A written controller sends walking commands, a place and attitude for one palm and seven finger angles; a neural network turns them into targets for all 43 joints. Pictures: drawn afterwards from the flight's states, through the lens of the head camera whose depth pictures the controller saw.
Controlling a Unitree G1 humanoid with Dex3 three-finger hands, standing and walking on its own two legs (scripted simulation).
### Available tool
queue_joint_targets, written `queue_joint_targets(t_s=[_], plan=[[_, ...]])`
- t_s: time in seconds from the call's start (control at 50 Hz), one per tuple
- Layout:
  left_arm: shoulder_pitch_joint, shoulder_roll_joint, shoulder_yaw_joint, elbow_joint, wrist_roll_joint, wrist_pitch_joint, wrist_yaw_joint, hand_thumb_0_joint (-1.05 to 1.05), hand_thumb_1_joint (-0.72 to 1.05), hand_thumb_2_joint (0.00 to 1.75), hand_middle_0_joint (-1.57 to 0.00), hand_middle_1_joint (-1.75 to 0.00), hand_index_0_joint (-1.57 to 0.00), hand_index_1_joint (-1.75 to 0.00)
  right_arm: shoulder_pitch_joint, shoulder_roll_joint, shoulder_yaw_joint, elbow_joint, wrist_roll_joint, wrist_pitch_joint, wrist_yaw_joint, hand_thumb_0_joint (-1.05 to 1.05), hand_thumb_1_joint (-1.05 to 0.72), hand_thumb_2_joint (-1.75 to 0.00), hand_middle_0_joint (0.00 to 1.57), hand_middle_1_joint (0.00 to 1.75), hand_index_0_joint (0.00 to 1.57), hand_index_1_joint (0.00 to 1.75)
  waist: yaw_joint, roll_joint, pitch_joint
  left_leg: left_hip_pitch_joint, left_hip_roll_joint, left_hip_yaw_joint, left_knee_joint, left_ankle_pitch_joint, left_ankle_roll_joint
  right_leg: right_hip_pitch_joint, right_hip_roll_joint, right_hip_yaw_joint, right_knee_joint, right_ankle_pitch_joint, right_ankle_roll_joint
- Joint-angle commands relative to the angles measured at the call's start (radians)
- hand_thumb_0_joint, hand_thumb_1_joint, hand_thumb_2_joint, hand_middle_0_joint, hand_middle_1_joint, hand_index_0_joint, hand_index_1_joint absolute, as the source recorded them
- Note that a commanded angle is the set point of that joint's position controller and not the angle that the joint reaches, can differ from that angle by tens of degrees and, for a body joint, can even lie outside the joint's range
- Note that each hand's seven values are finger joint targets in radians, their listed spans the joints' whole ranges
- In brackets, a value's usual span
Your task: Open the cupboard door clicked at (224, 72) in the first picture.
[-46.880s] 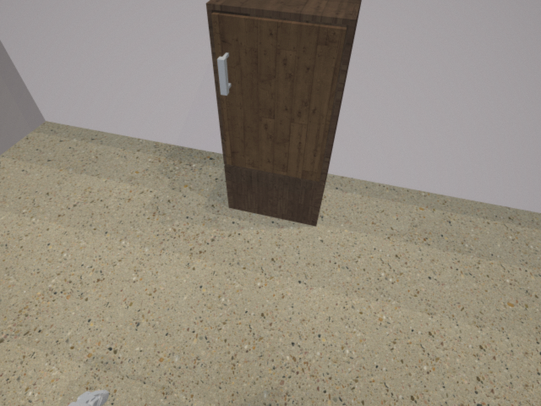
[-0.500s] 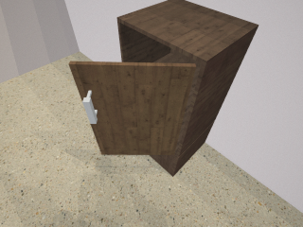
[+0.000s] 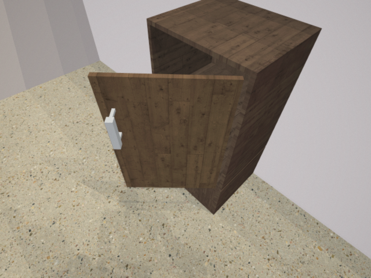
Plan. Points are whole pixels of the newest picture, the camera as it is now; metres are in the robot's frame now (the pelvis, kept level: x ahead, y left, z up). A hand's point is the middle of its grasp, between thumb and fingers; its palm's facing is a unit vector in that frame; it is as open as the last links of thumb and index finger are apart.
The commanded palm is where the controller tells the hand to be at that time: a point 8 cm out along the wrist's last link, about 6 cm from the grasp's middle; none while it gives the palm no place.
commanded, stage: raise the hand with hooked fingers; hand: left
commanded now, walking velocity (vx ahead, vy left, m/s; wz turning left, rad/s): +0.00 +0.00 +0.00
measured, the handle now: (115, 128) +0.52 +0.25 -0.04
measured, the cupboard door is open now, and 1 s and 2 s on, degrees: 45 45 45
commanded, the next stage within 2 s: none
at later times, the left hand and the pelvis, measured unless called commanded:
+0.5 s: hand out of the picture +0.13 +0.21 -0.07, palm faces +0.20 -0.98 -0.05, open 9.3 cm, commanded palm +0.14 +0.26 -0.06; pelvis -0.05 -0.02 -0.11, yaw +3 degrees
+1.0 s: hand (78, 244) +0.19 +0.25 -0.06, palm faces +0.05 -1.00 -0.05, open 12.3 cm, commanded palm +0.17 +0.30 -0.04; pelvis -0.05 +0.01 -0.09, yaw +2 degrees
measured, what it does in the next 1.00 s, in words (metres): lowers itself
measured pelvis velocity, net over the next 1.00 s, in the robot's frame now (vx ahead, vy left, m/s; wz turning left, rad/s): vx -0.05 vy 0.01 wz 0.03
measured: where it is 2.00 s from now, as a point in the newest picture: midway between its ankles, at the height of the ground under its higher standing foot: outside the picture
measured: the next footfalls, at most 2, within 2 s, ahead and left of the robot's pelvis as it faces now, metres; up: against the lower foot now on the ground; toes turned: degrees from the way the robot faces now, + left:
none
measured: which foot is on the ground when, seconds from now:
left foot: down 0.00-1.00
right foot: down 0.00-1.00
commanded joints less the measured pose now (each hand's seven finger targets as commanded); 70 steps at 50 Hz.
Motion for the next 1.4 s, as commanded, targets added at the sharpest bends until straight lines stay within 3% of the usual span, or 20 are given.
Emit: queue_joint_targets(t_s=[0.0,0.02,0.04,0.08,0.16,0.2,0.22,0.26,0.34,0.4,0.44,0.52,0.64,0.72,0.84,0.9,1.0,1.1,1.2,1.38], plan=[[-0.184,0.209,0.089,-1.001,-0.093,-0.190,0.090,0.00,0.83,0.87,-0.21,-0.34,-0.21,-0.34,-0.044,-0.178,-0.031,-0.290,0.044,-0.247,-0.069,0.00,-0.90,-0.90,0.20,0.30,0.20,0.30,-0.016,0.259,-0.329,0.218,0.030,-0.071,0.000,0.372,-0.009,-0.114,0.005,-0.023,0.088,0.117,-0.036],[0.099,-0.042,-0.013,-0.783,-0.124,-0.114,0.074,0.00,0.81,0.86,-0.21,-0.36,-0.21,-0.36,-0.014,-0.143,-0.040,-0.281,0.048,-0.239,-0.063,0.00,-0.90,-0.90,0.20,0.30,0.20,0.30,-0.039,0.129,-0.177,0.141,0.043,-0.088,-0.006,0.294,0.003,-0.177,0.010,-0.046,0.083,0.114,-0.023],[-0.102,0.032,0.045,-0.950,-0.161,-0.155,0.055,0.00,0.78,0.85,-0.21,-0.37,-0.21,-0.37,-0.035,-0.190,-0.044,-0.365,0.051,-0.240,-0.056,0.00,-0.90,-0.90,0.20,0.30,0.20,0.30,-0.050,0.045,-0.069,0.028,0.027,-0.123,0.013,0.188,0.000,-0.208,0.004,-0.057,0.082,0.117,-0.016],[-0.084,0.084,0.130,-0.834,-0.155,-0.271,0.004,0.00,0.74,0.83,-0.21,-0.40,-0.21,-0.40,-0.041,-0.210,-0.071,-0.401,0.023,-0.247,-0.059,0.00,-0.90,-0.90,0.20,0.30,0.20,0.30,-0.069,-0.146,0.003,-0.116,0.003,-0.126,0.105,0.057,0.003,-0.363,0.016,-0.071,0.111,0.024,-0.009],[0.245,-0.009,0.175,-0.616,-0.212,-0.531,-0.195,0.00,0.64,0.79,-0.22,-0.47,-0.22,-0.47,-0.101,-0.184,-0.092,-0.501,-0.003,-0.251,-0.009,0.00,-0.90,-0.90,0.20,0.30,0.20,0.30,0.059,-0.251,-0.098,-0.390,-0.024,-0.094,0.319,-0.010,-0.024,-0.519,0.026,-0.058,0.342,-0.027,-0.022],[0.290,0.045,0.228,-0.596,-0.234,-0.653,-0.323,0.00,0.60,0.77,-0.22,-0.50,-0.22,-0.50,-0.111,-0.187,-0.107,-0.549,0.003,-0.251,0.024,0.00,-0.90,-0.90,0.20,0.30,0.20,0.30,0.092,-0.120,-0.189,-0.455,-0.036,-0.082,0.415,0.027,-0.037,-0.517,0.017,-0.024,0.451,0.056,-0.041],[0.244,0.055,0.217,-0.622,-0.247,-0.700,-0.388,0.00,0.57,0.76,-0.22,-0.51,-0.22,-0.51,-0.122,-0.193,-0.106,-0.579,0.005,-0.253,0.036,0.00,-0.90,-0.90,0.20,0.30,0.20,0.30,0.080,-0.062,-0.237,-0.487,-0.043,-0.077,0.465,0.027,-0.037,-0.531,0.010,-0.009,0.494,0.076,-0.043],[0.167,0.118,0.265,-0.705,-0.268,-0.697,-0.426,0.00,0.53,0.74,-0.23,-0.54,-0.23,-0.54,-0.137,-0.199,-0.108,-0.645,0.012,-0.249,0.034,0.00,-0.90,-0.90,0.20,0.30,0.20,0.30,0.082,0.003,-0.325,-0.528,-0.045,-0.054,0.523,-0.015,-0.022,-0.567,0.007,0.018,0.532,0.013,-0.036],[-0.097,0.214,0.341,-1.024,-0.316,-0.676,-0.383,0.00,0.43,0.70,-0.23,-0.60,-0.23,-0.60,-0.110,-0.185,-0.102,-0.700,0.013,-0.240,-0.002,0.00,-0.90,-0.90,0.20,0.30,0.20,0.30,0.035,0.087,-0.432,-0.543,-0.025,-0.075,0.593,-0.114,0.000,-0.624,0.009,0.094,0.508,-0.185,-0.019],[-0.260,0.244,0.312,-1.256,-0.304,-0.740,-0.325,0.00,0.36,0.67,-0.24,-0.64,-0.24,-0.64,-0.088,-0.179,-0.084,-0.678,0.003,-0.249,-0.035,0.00,-0.90,-0.90,0.20,0.30,0.20,0.30,-0.020,0.117,-0.421,-0.548,-0.002,-0.107,0.638,-0.153,0.018,-0.695,0.024,0.114,0.512,-0.257,-0.025],[-0.193,0.192,0.234,-1.284,-0.279,-0.745,-0.322,0.00,0.32,0.65,-0.24,-0.68,-0.24,-0.68,-0.062,-0.176,-0.078,-0.651,0.000,-0.261,-0.051,0.00,-0.90,-0.90,0.20,0.30,0.20,0.30,-0.040,0.164,-0.437,-0.512,0.008,-0.119,0.643,-0.110,0.022,-0.717,0.030,0.091,0.534,-0.184,-0.034],[-0.169,0.206,0.209,-1.056,-0.281,-0.618,-0.409,0.00,0.22,0.61,-0.25,-0.74,-0.25,-0.74,-0.042,-0.199,-0.062,-0.610,0.018,-0.259,-0.070,0.00,-0.90,-0.90,0.20,0.30,0.20,0.30,-0.081,0.076,-0.321,-0.614,0.011,-0.135,0.658,-0.156,0.019,-0.739,0.038,0.081,0.507,-0.208,-0.020],[-0.048,0.294,0.402,-0.915,-0.368,-0.332,-0.460,0.00,0.08,0.55,-0.26,-0.82,-0.26,-0.82,-0.072,-0.195,-0.059,-0.680,0.040,-0.213,-0.079,0.00,-0.90,-0.90,0.20,0.30,0.20,0.30,0.038,-0.011,-0.431,-0.599,-0.014,-0.119,0.582,-0.076,0.014,-0.523,0.013,0.088,0.446,-0.153,-0.003],[-0.058,0.298,0.467,-1.067,-0.369,-0.419,-0.360,0.00,-0.01,0.51,-0.27,-0.88,-0.27,-0.88,-0.052,-0.159,-0.063,-0.676,0.021,-0.221,-0.060,0.00,-0.90,-0.90,0.20,0.30,0.20,0.30,0.064,0.048,-0.504,-0.514,-0.003,-0.127,0.557,0.061,0.008,-0.505,0.028,0.033,0.517,0.049,-0.012],[-0.138,0.221,0.326,-0.947,-0.304,-0.549,-0.366,0.00,-0.15,0.45,-0.27,-0.98,-0.27,-0.98,-0.005,-0.200,-0.071,-0.618,0.013,-0.229,-0.042,0.00,-0.90,-0.90,0.20,0.30,0.20,0.30,-0.033,0.036,-0.337,-0.537,0.005,-0.145,0.559,-0.052,0.007,-0.708,0.045,-0.009,0.539,-0.091,-0.018],[-0.182,0.254,0.325,-0.919,-0.319,-0.527,-0.434,0.00,-0.22,0.42,-0.28,-1.02,-0.28,-1.02,0.008,-0.226,-0.072,-0.631,0.029,-0.233,-0.052,0.00,-0.90,-0.90,0.20,0.30,0.20,0.30,-0.035,0.069,-0.337,-0.517,0.004,-0.151,0.530,-0.114,0.007,-0.710,0.046,-0.006,0.518,-0.150,-0.025],[-0.209,0.377,0.446,-1.040,-0.354,-0.499,-0.441,0.00,-0.34,0.37,-0.29,-1.10,-0.29,-1.10,0.017,-0.230,-0.069,-0.654,0.029,-0.239,-0.064,0.00,-0.90,-0.90,0.20,0.30,0.20,0.30,0.016,0.134,-0.491,-0.387,0.006,-0.165,0.488,-0.001,0.000,-0.619,0.050,-0.022,0.524,-0.061,-0.034],[-0.200,0.331,0.444,-0.984,-0.355,-0.499,-0.389,0.00,-0.45,0.32,-0.30,-1.17,-0.30,-1.17,0.012,-0.218,-0.058,-0.650,0.022,-0.227,-0.051,0.00,-0.90,-0.90,0.20,0.30,0.20,0.30,0.009,0.151,-0.403,-0.379,0.010,-0.178,0.466,0.004,-0.015,-0.656,0.058,-0.044,0.524,-0.062,-0.036],[-0.273,0.304,0.377,-0.832,-0.327,-0.418,-0.441,0.00,-0.50,0.30,-0.30,-1.20,-0.30,-1.20,0.028,-0.241,-0.051,-0.671,0.032,-0.201,-0.050,0.00,-0.90,-0.90,0.20,0.30,0.20,0.30,-0.022,0.109,-0.313,-0.422,0.011,-0.185,0.429,-0.109,-0.015,-0.680,0.059,-0.049,0.495,-0.111,-0.032],[-0.424,0.429,0.486,-0.908,-0.350,-0.464,-0.462,0.00,-0.50,0.30,-0.30,-1.20,-0.30,-1.20,0.031,-0.237,-0.043,-0.662,0.023,-0.212,-0.064,0.00,-0.90,-0.90,0.20,0.30,0.20,0.30,-0.004,0.140,-0.436,-0.291,0.013,-0.198,0.423,0.007,-0.024,-0.646,0.062,-0.043,0.481,-0.068,-0.037]])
